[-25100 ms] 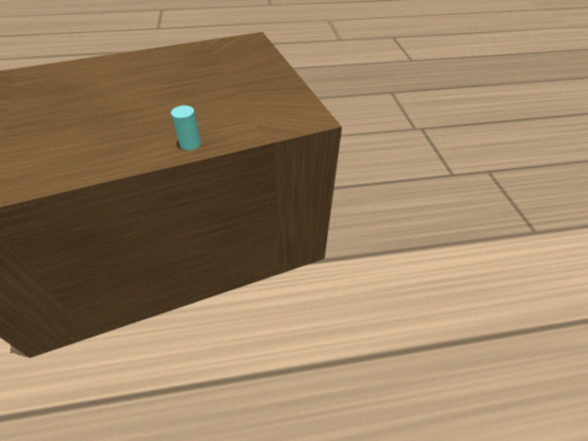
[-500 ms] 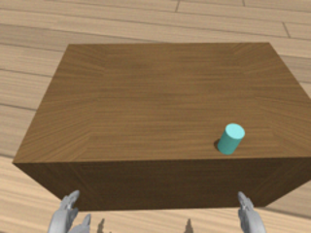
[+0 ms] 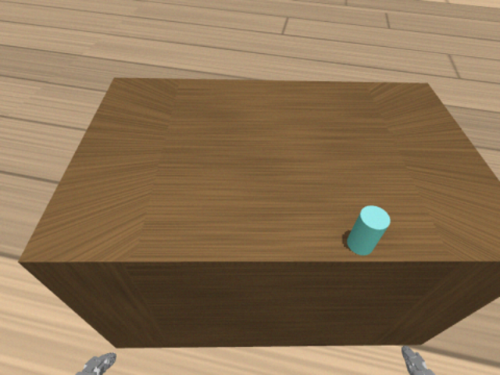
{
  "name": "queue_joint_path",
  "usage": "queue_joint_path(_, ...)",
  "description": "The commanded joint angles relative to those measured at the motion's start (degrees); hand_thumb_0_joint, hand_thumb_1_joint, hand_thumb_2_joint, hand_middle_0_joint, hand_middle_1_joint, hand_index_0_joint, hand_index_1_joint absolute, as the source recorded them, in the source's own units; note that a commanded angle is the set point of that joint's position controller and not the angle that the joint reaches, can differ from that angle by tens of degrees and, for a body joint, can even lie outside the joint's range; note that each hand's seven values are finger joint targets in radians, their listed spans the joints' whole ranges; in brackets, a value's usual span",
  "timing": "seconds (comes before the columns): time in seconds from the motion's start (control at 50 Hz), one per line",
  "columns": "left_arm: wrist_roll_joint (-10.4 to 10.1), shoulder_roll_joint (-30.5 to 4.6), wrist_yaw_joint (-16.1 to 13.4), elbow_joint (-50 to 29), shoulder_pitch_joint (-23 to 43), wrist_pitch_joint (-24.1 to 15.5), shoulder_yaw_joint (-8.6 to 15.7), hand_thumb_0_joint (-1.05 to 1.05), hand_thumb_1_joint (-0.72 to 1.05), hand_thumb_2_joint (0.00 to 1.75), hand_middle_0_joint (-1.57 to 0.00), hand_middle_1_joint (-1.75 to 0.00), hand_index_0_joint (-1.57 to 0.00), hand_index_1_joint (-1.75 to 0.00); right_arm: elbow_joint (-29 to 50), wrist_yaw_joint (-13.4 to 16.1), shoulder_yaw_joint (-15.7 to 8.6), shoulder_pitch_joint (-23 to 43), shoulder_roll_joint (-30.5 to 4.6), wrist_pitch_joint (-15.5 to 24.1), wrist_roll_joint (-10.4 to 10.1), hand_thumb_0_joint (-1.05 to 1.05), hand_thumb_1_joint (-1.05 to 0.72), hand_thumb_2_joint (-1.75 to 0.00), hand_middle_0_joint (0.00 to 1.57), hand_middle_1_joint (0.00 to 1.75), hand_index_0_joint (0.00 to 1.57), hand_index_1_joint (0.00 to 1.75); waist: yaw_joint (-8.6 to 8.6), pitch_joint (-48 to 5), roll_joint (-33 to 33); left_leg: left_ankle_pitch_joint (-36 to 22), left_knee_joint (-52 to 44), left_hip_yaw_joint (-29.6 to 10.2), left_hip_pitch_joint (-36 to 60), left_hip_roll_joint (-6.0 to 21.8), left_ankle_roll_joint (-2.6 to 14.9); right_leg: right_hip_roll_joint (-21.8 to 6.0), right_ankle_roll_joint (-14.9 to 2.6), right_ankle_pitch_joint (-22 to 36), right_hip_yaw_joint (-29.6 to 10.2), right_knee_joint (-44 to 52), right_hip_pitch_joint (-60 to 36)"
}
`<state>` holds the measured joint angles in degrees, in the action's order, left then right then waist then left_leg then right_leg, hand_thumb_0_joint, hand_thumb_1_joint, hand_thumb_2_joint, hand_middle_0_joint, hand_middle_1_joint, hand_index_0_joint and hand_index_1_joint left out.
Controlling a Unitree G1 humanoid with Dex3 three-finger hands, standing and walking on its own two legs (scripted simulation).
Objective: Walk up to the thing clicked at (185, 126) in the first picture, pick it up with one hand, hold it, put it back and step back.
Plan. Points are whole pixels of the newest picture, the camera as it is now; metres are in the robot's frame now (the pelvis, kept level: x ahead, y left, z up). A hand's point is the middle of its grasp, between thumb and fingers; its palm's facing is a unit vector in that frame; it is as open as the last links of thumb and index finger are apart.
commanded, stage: home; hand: right
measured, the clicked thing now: (367, 231) +0.40 -0.23 -0.05
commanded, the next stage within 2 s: stand in 1.86 s
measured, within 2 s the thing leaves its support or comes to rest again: neither
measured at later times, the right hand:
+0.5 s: hand out of the picture +0.03 -0.26 -0.13, palm faces -0.06 +0.94 -0.34, open 17.5 cm
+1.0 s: hand out of the picture +0.03 -0.26 -0.13, palm faces -0.05 +0.93 -0.36, open 17.4 cm
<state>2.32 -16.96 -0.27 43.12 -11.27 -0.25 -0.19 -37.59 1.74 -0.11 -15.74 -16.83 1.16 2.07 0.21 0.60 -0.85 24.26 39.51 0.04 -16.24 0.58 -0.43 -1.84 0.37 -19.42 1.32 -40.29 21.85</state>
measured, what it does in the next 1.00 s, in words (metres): stands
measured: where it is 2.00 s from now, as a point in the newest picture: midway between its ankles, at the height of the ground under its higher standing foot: outside the picture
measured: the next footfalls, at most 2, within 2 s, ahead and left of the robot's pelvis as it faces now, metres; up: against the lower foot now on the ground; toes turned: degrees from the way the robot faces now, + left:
none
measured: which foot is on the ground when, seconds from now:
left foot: down 0.00-1.00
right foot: down 0.00-1.00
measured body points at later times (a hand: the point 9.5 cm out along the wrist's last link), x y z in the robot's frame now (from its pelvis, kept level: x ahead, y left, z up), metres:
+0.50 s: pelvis -0.03 -0.02 +0.02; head -0.03 -0.02 +0.47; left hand +0.03 +0.28 -0.11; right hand +0.03 -0.31 -0.11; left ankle -0.04 +0.13 -0.72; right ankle +0.02 -0.13 -0.72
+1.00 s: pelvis -0.02 -0.01 +0.03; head -0.02 -0.01 +0.48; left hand +0.04 +0.29 -0.11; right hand +0.04 -0.31 -0.11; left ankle -0.04 +0.13 -0.72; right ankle +0.02 -0.13 -0.72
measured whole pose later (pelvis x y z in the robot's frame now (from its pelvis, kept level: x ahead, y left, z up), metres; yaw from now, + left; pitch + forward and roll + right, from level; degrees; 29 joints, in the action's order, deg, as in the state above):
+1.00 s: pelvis -0.02 -0.01 +0.03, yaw +0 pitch -3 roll +0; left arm 0.4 -20.0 0.8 66.6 -6.7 -0.5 -0.5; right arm -63.7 0.3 1.3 -10.1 -20.4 0.6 0.6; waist 0.2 2.8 -0.2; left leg 13.0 20.5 -0.6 -4.7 1.6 -1.5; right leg -0.6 -0.2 -8.0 2.4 -20.3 9.4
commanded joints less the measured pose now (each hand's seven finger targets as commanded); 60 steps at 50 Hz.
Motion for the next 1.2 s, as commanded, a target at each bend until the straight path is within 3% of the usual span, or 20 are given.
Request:
queue_joint_path(0.0,-0.34,-10.10,0.02,-1.73,3.58,-1.88,3.54,0.00,0.90,0.90,-0.20,-0.30,-0.20,-0.30,0.43,0.04,-3.46,3.06,-11.61,2.70,0.17,0.00,0.56,-0.04,0.05,0.05,0.05,0.05,0.45,-5.34,1.80,-20.49,-8.57,-4.32,-0.66,4.69,2.97,-3.30,-3.42,16.87,-4.18,6.52,-8.61)
queue_joint_path(0.1,-0.57,-12.02,0.16,3.82,4.04,-1.41,3.38,0.00,0.90,0.90,-0.20,-0.30,-0.20,-0.30,-5.97,-0.20,-3.07,4.37,-13.17,2.07,0.07,0.00,0.54,-0.06,0.05,0.05,0.05,0.05,0.45,-0.10,1.52,-14.57,-13.83,-5.60,-0.87,4.92,2.62,-3.38,-3.38,11.53,-5.46,12.01,-9.13)
queue_joint_path(0.18,-1.01,-12.79,0.30,7.80,4.39,-1.29,2.93,0.00,0.90,0.90,-0.20,-0.30,-0.20,-0.30,-10.85,-0.27,-2.44,4.70,-14.33,1.95,-0.34,0.00,0.57,-0.04,0.05,0.05,0.05,0.05,0.25,-1.33,2.01,-17.06,-16.68,-5.83,2.91,5.37,1.91,-3.78,-3.17,13.34,-5.86,14.84,-11.89)
queue_joint_path(0.28,-1.19,-14.77,0.28,12.18,4.89,-1.16,2.71,0.00,0.90,0.90,-0.20,-0.30,-0.20,-0.30,-15.43,-0.38,-1.67,5.79,-15.19,1.47,-0.64,0.00,0.58,-0.03,0.05,0.05,0.05,0.05,0.33,0.13,1.14,-13.07,-20.30,-5.75,4.38,5.47,1.86,-4.09,-2.49,10.17,-6.55,18.86,-13.04)
queue_joint_path(0.32,-1.15,-15.29,0.31,13.55,5.11,-1.10,2.63,0.00,0.90,0.90,-0.20,-0.30,-0.20,-0.30,-16.80,-0.49,-1.56,6.05,-15.44,1.21,-0.68,0.00,0.58,-0.04,0.05,0.05,0.05,0.05,0.26,1.29,-0.20,-9.45,-20.80,-5.44,4.93,5.08,1.86,-4.40,-2.41,4.94,-7.37,21.46,-11.75)
queue_joint_path(0.42,-1.36,-15.79,0.25,15.88,5.70,-1.41,2.45,0.00,0.90,0.90,-0.20,-0.30,-0.20,-0.30,-19.43,-0.85,-1.26,5.31,-15.55,1.02,-0.81,0.00,0.56,-0.04,0.05,0.05,0.05,0.05,-0.07,1.46,-1.30,-10.91,-21.47,-5.13,5.80,5.06,1.90,-4.94,-2.11,4.61,-8.22,23.94,-12.48)
queue_joint_path(0.48,-1.36,-15.77,0.27,16.96,5.88,-1.30,2.45,0.00,0.90,0.90,-0.20,-0.30,-0.20,-0.30,-20.48,-0.90,-1.17,5.41,-15.80,0.82,-0.74,0.00,0.55,-0.05,0.05,0.05,0.05,0.05,0.08,2.43,-0.07,-7.25,-22.37,-5.21,4.41,4.90,1.91,-4.76,-1.80,1.27,-8.14,24.98,-12.05)
queue_joint_path(0.58,-1.47,-15.30,0.20,18.41,5.47,-1.41,2.32,0.00,0.90,0.90,-0.20,-0.30,-0.20,-0.30,-21.38,-0.80,-0.87,6.29,-15.50,0.97,-0.85,0.00,0.56,-0.04,0.05,0.05,0.05,0.05,0.49,0.52,1.33,-10.35,-23.03,-5.68,4.79,5.72,1.85,-4.74,-1.54,7.01,-7.25,23.86,-14.98)
queue_joint_path(0.64,-1.45,-15.78,0.29,19.33,5.79,-1.07,2.54,0.00,0.90,0.90,-0.20,-0.30,-0.20,-0.30,-22.01,-0.71,-0.66,6.04,-15.07,0.70,-0.81,0.00,0.56,-0.04,0.05,0.05,0.05,0.05,0.44,2.87,0.76,-5.79,-23.95,-5.62,3.37,5.31,1.74,-4.68,-1.52,2.29,-7.62,24.91,-13.04)
queue_joint_path(0.7,-1.45,-15.80,0.31,19.51,5.95,-1.11,2.43,0.00,0.90,0.90,-0.20,-0.30,-0.20,-0.30,-22.34,-0.86,-0.67,5.79,-15.10,0.67,-0.98,0.00,0.55,-0.05,0.05,0.05,0.05,0.05,0.51,2.27,-0.56,-7.65,-23.17,-5.32,4.92,5.06,1.72,-4.98,-1.50,1.01,-8.13,26.04,-11.91)
queue_joint_path(0.76,-1.58,-15.29,0.23,19.72,6.07,-1.37,2.20,0.00,0.90,0.90,-0.20,-0.30,-0.20,-0.30,-22.56,-0.87,-0.79,6.12,-15.51,0.78,-1.08,0.00,0.55,-0.05,0.05,0.05,0.05,0.05,0.50,0.14,0.39,-12.29,-22.82,-5.62,5.76,5.90,1.80,-5.21,-1.64,6.54,-7.53,24.96,-14.81)
queue_joint_path(0.84,-1.74,-15.30,0.22,20.32,6.48,-1.23,2.26,0.00,0.90,0.90,-0.20,-0.30,-0.20,-0.30,-22.92,-0.69,-0.72,6.77,-15.91,0.79,-1.11,0.00,0.53,-0.06,0.05,0.05,0.05,0.05,0.54,0.53,1.83,-11.94,-23.95,-5.80,4.52,6.14,1.78,-4.86,-1.54,8.99,-6.87,24.05,-16.14)
queue_joint_path(0.88,-1.73,-15.11,0.15,20.46,6.62,-1.33,2.14,0.00,0.90,0.90,-0.20,-0.30,-0.20,-0.30,-22.77,-0.66,-0.76,6.99,-15.76,0.87,-1.20,0.00,0.53,-0.06,0.05,0.05,0.05,0.05,0.34,-0.67,0.71,-15.50,-23.53,-5.76,5.74,6.45,1.69,-5.19,-1.69,12.94,-6.42,23.40,-17.11)
queue_joint_path(1.06,-1.83,-14.55,0.14,20.97,6.84,-1.25,1.94,0.00,0.90,0.90,-0.20,-0.30,-0.20,-0.30,-23.46,-0.48,-0.83,8.17,-16.16,0.88,-1.34,0.00,0.51,-0.07,0.05,0.06,0.05,0.06,0.48,-0.07,1.59,-17.41,-24.22,-5.60,7.41,6.73,1.57,-5.08,-1.18,15.21,-5.89,23.72,-16.30)
queue_joint_path(1.18,-1.88,-14.75,-0.10,20.78,7.54,-1.46,2.05,0.00,0.90,0.90,-0.20,-0.30,-0.20,-0.30,-23.70,-0.47,-1.02,8.33,-16.12,0.80,-1.46,0.00,0.54,-0.06,0.05,0.05,0.05,0.05,0.12,-2.01,0.55,-22.35,-23.64,-5.39,9.52,7.03,1.37,-5.57,-1.11,20.41,-5.44,23.15,-17.93)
